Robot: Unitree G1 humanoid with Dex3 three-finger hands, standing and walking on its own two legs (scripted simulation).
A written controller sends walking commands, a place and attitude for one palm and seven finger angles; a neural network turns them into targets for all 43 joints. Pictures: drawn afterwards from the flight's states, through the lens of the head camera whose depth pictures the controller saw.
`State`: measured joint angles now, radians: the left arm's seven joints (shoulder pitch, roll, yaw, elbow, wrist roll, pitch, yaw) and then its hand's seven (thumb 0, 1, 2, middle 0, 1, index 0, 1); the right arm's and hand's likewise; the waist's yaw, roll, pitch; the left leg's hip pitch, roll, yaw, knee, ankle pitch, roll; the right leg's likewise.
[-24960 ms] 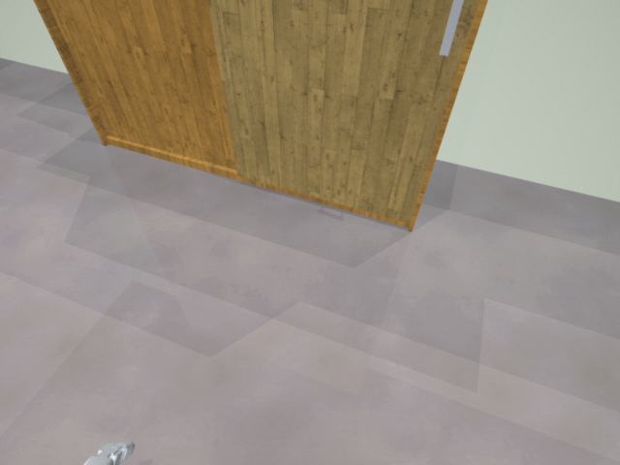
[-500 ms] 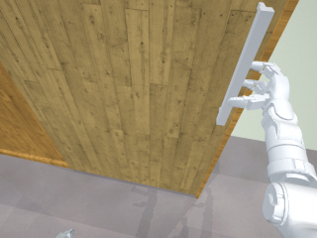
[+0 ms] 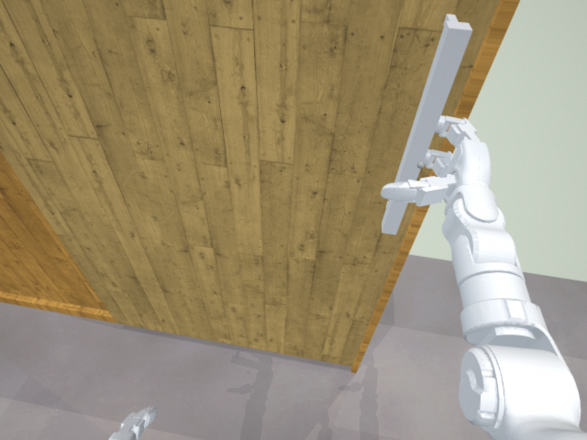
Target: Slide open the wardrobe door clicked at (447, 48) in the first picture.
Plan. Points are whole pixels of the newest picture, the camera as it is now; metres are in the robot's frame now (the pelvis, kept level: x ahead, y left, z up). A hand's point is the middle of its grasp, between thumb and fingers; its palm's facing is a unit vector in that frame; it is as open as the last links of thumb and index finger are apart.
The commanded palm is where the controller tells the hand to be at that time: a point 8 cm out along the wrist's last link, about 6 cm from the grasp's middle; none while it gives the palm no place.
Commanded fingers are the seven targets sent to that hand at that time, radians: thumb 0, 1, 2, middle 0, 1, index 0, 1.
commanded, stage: slide the fingers in behind the handle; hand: right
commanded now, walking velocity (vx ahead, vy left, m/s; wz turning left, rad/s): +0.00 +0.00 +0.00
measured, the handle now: (414, 142) +0.50 -0.12 +0.19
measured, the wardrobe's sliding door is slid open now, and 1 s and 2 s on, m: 0.00 0.00 0.00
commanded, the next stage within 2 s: grip the handle and tug to test in 1.08 s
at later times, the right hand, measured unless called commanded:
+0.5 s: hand (404, 165) +0.44 -0.10 +0.18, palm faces +0.10 +0.99 +0.03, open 14.0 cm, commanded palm +0.42 -0.15 +0.18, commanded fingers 0.00 0.50 -0.30 0.30 1.20 0.30 1.20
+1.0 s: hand (401, 164) +0.45 -0.09 +0.18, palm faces +0.11 +0.99 +0.02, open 14.0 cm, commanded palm +0.42 -0.15 +0.18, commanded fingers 0.00 0.50 -0.30 0.30 1.20 0.30 1.20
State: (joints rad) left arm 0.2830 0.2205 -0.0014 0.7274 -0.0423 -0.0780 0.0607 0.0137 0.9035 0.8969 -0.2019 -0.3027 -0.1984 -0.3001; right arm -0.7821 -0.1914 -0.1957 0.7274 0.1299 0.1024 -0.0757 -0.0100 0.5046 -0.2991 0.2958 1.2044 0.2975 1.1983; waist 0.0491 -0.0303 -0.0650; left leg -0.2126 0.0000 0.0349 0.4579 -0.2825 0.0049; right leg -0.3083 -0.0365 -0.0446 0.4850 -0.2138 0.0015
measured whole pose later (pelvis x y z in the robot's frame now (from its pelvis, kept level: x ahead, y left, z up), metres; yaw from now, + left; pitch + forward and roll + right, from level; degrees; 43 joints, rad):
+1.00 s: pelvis +0.00 +0.02 +0.00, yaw -1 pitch +2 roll +0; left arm 0.28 0.23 0.00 0.75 -0.03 -0.08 0.07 0.01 0.90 0.90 -0.20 -0.30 -0.20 -0.30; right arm -0.82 -0.17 -0.18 0.77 0.12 0.10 -0.12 -0.01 0.50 -0.30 0.29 1.20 0.30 1.20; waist 0.06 -0.02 -0.04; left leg -0.21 -0.02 0.05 0.46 -0.28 0.03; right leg -0.30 -0.05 -0.02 0.47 -0.20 0.02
